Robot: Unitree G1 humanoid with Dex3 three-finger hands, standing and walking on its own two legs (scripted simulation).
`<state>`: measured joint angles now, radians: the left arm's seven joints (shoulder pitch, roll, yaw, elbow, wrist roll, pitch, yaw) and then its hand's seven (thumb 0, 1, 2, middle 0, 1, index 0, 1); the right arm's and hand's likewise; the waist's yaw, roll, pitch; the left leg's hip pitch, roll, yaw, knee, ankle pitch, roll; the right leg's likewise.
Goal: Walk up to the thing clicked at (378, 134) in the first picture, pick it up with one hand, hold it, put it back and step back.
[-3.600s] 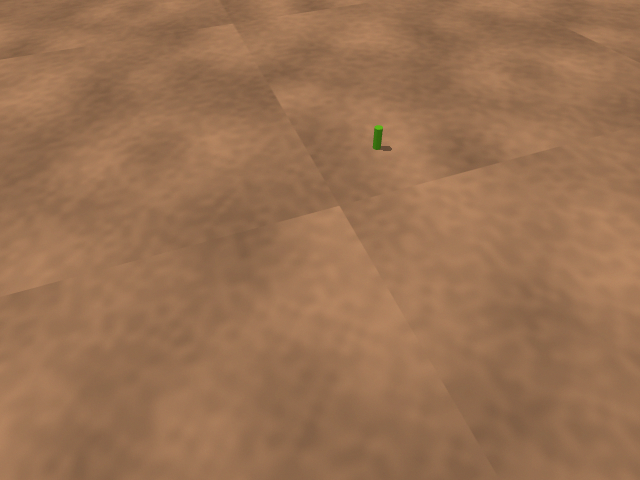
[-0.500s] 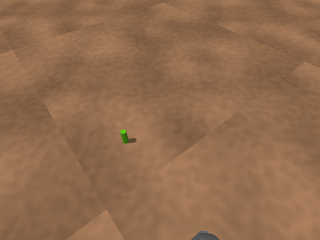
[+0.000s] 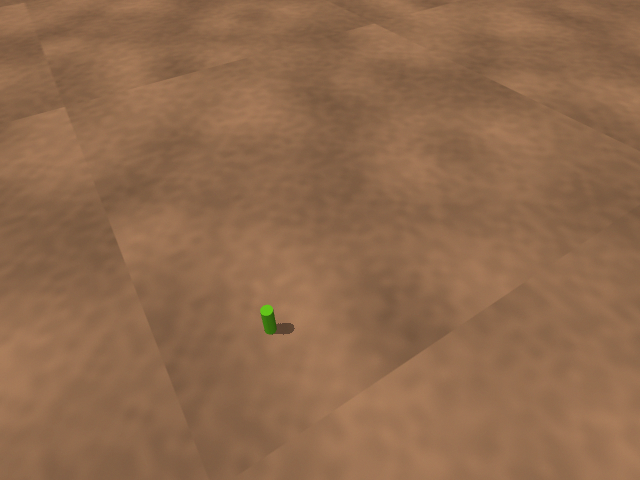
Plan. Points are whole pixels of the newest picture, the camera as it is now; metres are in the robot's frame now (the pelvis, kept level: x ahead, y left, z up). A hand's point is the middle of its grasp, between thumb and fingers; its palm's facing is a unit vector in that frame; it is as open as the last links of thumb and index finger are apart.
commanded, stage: walk up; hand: left
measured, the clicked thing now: (268, 320) +0.75 +0.24 -0.70
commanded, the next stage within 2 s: none
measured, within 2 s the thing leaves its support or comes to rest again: neither
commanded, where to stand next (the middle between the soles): +0.38 +0.01 m, yaw -2 degrees
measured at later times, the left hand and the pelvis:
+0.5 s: hand (170, 413) +0.25 +0.26 -0.12, palm faces -0.03 -0.91 -0.41, open 7.3 cm; pelvis +0.17 -0.02 +0.00, yaw -1 degrees
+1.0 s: hand (165, 360) +0.35 +0.30 -0.16, palm faces -0.08 -0.93 -0.36, open 7.4 cm; pelvis +0.29 +0.03 +0.00, yaw -2 degrees
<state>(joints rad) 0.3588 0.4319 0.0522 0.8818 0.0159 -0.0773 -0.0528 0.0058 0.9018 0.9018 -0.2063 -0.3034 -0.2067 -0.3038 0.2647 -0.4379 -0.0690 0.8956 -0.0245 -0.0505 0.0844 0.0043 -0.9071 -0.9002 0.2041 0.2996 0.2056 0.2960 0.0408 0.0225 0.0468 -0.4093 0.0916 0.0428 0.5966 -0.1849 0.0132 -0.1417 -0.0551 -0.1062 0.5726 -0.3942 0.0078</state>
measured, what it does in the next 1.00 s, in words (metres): walks ahead: left foot, then right foot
